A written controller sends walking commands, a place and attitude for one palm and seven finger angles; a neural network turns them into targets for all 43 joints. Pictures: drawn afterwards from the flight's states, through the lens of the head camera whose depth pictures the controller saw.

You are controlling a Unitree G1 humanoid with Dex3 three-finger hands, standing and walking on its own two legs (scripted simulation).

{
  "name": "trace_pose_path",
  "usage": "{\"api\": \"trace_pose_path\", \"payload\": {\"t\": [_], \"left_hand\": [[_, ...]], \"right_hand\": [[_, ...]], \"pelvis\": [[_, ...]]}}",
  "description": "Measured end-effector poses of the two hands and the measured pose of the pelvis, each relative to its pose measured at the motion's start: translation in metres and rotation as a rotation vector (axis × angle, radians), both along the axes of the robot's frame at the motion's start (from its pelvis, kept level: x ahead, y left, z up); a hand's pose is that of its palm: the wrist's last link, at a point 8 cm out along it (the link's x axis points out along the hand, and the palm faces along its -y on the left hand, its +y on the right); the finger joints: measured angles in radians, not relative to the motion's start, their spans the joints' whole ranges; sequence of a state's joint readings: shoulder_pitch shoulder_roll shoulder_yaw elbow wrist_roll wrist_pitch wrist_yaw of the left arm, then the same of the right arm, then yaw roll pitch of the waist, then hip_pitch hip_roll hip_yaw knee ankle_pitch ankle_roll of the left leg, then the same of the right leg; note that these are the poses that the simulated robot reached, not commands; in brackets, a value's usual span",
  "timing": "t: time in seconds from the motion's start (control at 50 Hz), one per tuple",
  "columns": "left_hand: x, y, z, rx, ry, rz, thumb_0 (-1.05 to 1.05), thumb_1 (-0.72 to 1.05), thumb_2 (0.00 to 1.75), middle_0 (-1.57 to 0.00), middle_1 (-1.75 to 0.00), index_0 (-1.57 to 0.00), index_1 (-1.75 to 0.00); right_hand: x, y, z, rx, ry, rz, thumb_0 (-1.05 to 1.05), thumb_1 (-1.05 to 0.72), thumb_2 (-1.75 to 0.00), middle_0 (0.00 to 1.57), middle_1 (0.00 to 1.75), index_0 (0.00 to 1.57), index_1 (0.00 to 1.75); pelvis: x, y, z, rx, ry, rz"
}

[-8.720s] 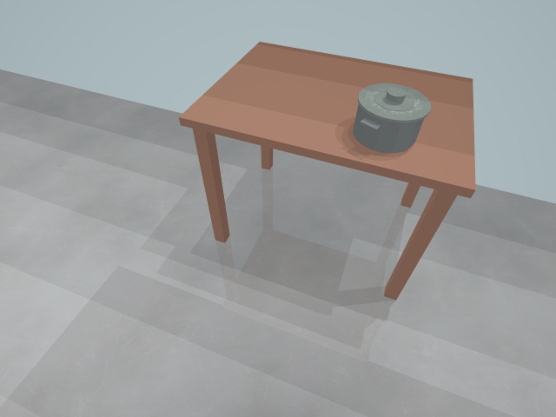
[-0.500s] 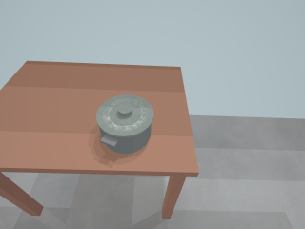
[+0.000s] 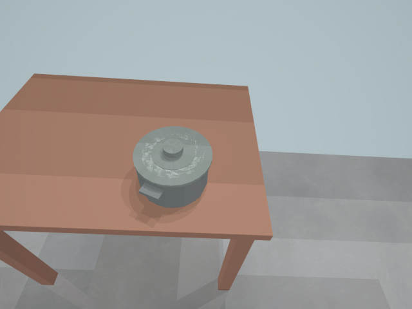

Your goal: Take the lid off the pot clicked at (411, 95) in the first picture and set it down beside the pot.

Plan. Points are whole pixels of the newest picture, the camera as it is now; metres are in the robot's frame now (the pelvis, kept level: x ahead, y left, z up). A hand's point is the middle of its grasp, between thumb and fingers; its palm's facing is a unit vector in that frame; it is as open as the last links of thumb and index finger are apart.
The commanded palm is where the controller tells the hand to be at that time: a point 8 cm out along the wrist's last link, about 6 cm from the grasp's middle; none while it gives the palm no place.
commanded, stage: come to a stop and stand still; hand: left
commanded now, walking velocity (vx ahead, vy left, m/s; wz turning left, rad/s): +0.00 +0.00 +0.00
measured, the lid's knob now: (173, 148) +0.47 +0.12 +0.02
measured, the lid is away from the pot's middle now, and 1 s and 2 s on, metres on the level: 0.00 0.00 0.00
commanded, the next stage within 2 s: look again from close up in 0.22 s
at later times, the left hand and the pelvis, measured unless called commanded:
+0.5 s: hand out of the picture +0.00 +0.16 -0.18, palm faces +0.01 -0.99 -0.17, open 7.3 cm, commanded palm none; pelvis +0.01 -0.01 +0.00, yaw +0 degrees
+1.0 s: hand out of the picture -0.01 +0.14 -0.17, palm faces +0.02 -0.99 -0.16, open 7.3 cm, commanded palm none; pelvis +0.01 -0.02 +0.00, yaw +0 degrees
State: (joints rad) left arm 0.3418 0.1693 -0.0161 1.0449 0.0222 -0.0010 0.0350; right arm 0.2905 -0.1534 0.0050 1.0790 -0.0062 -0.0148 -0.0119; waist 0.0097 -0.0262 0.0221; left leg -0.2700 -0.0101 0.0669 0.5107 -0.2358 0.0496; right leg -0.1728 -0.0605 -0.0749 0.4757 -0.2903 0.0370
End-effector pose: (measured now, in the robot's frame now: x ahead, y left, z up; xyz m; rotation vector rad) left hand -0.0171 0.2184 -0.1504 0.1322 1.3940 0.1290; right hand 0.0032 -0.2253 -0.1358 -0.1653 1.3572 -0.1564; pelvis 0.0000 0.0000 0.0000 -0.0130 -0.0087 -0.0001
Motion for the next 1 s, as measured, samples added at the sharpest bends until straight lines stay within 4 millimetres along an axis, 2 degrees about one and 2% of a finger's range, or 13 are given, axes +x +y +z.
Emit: {"api": "trace_pose_path", "payload": {"t": [0.3, 0.62, 1.0], "left_hand": [[0.011, -0.011, 0.0, -0.014, -0.006, -0.001, 0.0, 0.91, 0.9, -0.2, -0.3, -0.2, -0.3], [0.012, -0.014, 0.005, 0.001, 0.013, -0.001, 0.0, 0.91, 0.9, -0.2, -0.3, -0.2, -0.3], [0.008, -0.029, 0.005, -0.012, 0.027, 0.01, 0.0, 0.91, 0.9, -0.2, -0.3, -0.2, -0.3]], "right_hand": [[0.013, -0.006, 0.002, -0.009, -0.015, -0.003, 0.01, -0.94, -0.9, 0.2, 0.3, 0.2, 0.3], [-0.001, -0.005, -0.002, 0.019, 0.033, -0.019, 0.01, -0.93, -0.9, 0.2, 0.3, 0.2, 0.3], [-0.01, -0.005, -0.004, 0.04, 0.063, -0.028, 0.01, -0.92, -0.9, 0.2, 0.3, 0.2, 0.3]], "pelvis": [[0.008, -0.005, 0.002, 0.005, -0.006, -0.005], [0.011, -0.011, 0.004, 0.01, -0.003, -0.009], [0.013, -0.019, 0.004, 0.013, -0.003, -0.006]]}}
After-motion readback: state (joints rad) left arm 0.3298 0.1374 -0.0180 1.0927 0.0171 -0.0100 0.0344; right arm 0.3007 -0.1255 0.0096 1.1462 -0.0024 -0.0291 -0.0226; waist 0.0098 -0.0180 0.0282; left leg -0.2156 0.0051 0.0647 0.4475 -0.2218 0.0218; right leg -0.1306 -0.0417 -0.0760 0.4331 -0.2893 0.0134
